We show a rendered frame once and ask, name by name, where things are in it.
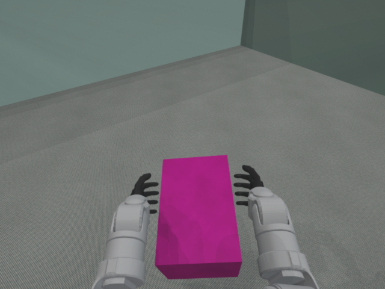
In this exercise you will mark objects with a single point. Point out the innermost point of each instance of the carton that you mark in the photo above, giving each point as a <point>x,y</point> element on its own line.
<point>197,230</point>

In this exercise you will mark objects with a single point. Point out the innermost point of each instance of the robot right forearm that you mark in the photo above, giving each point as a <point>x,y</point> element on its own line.
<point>280,260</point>

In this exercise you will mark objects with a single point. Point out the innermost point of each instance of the left robot hand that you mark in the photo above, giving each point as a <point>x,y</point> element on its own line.
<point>140,186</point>

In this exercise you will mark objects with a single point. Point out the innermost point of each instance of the robot left forearm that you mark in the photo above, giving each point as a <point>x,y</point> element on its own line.
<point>123,265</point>

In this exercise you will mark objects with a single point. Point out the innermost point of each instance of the right robot hand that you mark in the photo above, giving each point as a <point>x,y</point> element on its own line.
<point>254,180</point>

